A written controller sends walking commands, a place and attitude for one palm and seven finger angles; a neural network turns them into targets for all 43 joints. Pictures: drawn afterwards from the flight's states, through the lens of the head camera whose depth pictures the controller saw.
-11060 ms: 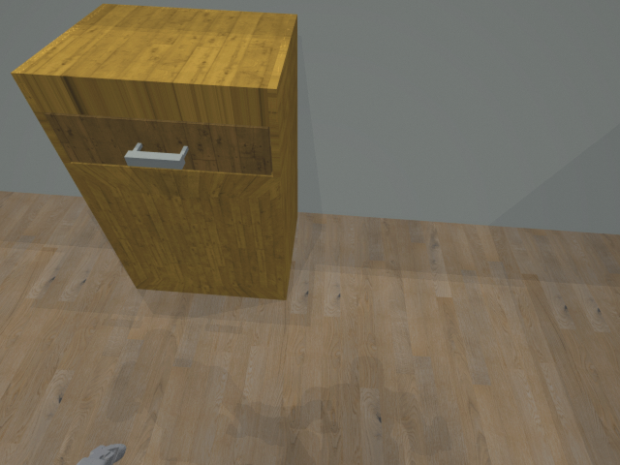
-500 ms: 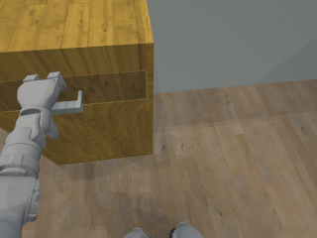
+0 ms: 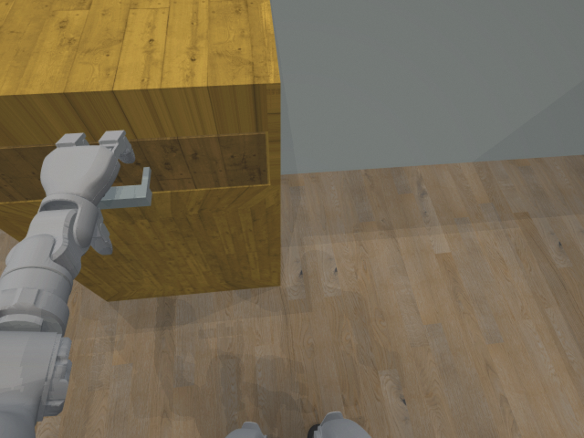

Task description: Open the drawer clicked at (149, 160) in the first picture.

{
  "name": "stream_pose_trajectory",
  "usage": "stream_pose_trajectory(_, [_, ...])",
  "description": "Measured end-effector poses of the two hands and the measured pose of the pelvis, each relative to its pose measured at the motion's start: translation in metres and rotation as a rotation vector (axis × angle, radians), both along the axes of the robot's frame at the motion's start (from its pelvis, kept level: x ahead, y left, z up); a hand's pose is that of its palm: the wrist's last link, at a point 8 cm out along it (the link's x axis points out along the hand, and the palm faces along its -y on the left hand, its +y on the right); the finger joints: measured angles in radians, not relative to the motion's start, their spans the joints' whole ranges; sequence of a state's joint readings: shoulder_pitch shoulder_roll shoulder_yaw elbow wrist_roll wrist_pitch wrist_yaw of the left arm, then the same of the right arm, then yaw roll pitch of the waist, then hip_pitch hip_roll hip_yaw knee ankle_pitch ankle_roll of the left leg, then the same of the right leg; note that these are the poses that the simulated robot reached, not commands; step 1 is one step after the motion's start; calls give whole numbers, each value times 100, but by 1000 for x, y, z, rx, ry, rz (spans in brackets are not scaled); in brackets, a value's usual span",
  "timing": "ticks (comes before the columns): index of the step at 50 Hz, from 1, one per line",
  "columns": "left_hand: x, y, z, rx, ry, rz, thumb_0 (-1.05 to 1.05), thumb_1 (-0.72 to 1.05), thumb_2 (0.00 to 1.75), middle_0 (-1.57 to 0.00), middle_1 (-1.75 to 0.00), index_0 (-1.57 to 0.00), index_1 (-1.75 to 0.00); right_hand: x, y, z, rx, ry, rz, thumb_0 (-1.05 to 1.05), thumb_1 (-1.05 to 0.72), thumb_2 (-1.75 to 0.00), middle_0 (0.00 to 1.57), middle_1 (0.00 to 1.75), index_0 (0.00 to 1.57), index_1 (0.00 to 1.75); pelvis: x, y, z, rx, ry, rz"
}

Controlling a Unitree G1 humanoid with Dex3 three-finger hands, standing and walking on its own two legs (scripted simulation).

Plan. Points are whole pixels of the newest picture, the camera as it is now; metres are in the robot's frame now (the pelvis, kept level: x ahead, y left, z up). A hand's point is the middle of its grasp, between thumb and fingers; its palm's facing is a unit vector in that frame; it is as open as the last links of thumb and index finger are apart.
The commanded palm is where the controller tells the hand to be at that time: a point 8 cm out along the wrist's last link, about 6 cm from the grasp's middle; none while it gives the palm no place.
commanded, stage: move the hooked fingers above the handle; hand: left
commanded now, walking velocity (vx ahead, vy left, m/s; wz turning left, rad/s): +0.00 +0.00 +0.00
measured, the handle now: (110, 186) +0.51 +0.30 -0.05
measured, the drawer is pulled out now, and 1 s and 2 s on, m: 0.00 0.00 0.00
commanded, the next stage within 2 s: lower the fingers behind the handle in 1.32 s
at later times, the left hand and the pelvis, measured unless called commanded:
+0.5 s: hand (79, 199) +0.44 +0.31 +0.02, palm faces -0.06 -0.01 -1.00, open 13.8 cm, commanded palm +0.44 +0.30 +0.07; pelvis -0.01 +0.00 -0.01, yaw +0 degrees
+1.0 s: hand (88, 190) +0.46 +0.30 +0.01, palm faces -0.07 -0.03 -1.00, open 13.8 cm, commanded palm +0.45 +0.29 +0.07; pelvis +0.00 +0.02 +0.00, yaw -1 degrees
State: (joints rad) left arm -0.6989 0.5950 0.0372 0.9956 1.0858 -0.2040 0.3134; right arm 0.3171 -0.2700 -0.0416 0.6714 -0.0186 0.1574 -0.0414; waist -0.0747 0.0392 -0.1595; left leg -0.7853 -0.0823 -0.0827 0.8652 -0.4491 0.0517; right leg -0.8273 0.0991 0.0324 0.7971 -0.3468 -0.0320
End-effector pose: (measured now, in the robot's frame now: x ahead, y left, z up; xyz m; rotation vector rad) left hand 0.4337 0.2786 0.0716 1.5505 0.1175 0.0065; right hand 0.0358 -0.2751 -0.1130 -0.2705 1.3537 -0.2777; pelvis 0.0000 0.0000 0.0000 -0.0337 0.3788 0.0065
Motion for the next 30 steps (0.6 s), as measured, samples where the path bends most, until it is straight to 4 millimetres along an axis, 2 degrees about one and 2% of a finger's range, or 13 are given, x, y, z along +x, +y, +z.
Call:
stream_pose_trajectory(3, [7, -4, 5, -10, -44, 4, 0, -49, 30, -33, -120, -32, -120, -3, -2, -1, 2, 6, -5, 0, -90, -89, 20, 30, 20, 30, 0, -1, -2, 2, 6, -8])
stream_pose_trajectory(8, [12, -1, 8, 16, -51, 47, 0, -49, 30, -32, -120, -34, -123, -9, -2, -4, 20, 15, -27, 0, -90, -89, 20, 30, 20, 30, 0, -2, -1, 8, 9, -31])
stream_pose_trajectory(16, [-6, 21, -4, 25, 77, 114, 0, -49, 30, -32, -120, -33, -122, -14, 2, -2, 29, 19, -51, 0, -90, -89, 20, 30, 20, 30, -1, -2, 3, 13, 1, -46])
stream_pose_trajectory(22, [-13, 26, -2, 8, 26, 33, 0, -49, 30, -32, -120, -32, -121, -14, -1, -1, -11, 26, -27, 0, -90, -89, 20, 30, 21, 30, -3, 1, -1, 2, 7, -19])
stream_pose_trajectory(30, [0, 30, -5, 15, -32, 58, 0, -49, 30, -32, -120, -32, -120, -10, 1, -4, -26, 12, -4, 0, -90, -89, 20, 30, 20, 30, -8, 9, -9, -12, 25, 1])
